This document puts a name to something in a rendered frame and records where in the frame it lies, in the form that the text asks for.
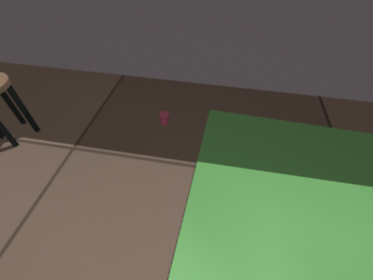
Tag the cup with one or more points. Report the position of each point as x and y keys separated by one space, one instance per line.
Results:
x=164 y=117

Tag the stool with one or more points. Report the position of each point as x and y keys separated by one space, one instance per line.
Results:
x=5 y=84

